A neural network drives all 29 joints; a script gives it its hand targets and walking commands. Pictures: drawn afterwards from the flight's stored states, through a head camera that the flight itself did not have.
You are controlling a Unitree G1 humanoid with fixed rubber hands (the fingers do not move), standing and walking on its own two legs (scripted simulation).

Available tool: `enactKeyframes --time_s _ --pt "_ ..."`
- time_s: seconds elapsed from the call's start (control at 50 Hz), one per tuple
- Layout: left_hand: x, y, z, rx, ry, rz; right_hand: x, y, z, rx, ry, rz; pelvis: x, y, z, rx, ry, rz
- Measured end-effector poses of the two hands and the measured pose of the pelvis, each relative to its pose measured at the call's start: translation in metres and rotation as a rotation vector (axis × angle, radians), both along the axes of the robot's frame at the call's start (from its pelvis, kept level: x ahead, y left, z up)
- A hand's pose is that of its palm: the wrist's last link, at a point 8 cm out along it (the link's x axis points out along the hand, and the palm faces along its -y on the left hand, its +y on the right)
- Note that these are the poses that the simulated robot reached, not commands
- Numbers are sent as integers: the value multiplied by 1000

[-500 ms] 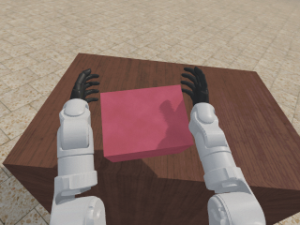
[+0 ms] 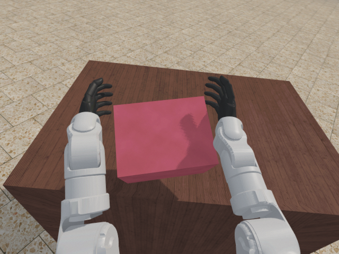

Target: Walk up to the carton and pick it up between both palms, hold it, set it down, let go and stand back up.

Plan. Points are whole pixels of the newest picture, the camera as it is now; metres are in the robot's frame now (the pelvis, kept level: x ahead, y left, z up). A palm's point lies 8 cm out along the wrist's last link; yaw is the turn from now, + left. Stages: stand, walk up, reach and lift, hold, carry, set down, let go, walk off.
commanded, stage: hold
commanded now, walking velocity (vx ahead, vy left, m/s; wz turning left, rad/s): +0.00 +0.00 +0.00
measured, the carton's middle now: (163, 142) +0.36 +0.00 +0.07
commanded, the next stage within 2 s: set down in 0.04 s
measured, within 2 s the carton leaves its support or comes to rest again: rests again in 1.02 s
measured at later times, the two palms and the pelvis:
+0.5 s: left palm (95, 123) +0.36 +0.15 +0.14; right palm (222, 107) +0.38 -0.14 +0.18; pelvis +0.01 -0.01 +0.00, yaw +0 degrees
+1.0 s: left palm (107, 117) +0.40 +0.13 +0.12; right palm (209, 100) +0.44 -0.12 +0.15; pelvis +0.03 -0.03 +0.00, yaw -3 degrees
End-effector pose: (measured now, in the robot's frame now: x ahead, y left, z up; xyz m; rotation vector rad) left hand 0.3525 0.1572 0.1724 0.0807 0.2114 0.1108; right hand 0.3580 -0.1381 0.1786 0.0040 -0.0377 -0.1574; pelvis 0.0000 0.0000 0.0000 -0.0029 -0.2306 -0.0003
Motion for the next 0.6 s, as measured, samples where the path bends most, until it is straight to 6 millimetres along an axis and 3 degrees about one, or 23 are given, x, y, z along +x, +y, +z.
enactKeyframes --time_s 0.28,0.54,0.6 --pt "-5 1 -7 24 -9 9 0 3 5 -2 -54 33 0 -2 1 2 34 5" --pt "6 -6 -37 64 2 26 22 1 -3 -34 -136 98 14 -9 2 8 76 7" --pt "11 -12 -32 64 -43 23 27 -1 -5 -30 -143 100 19 -11 2 8 81 8"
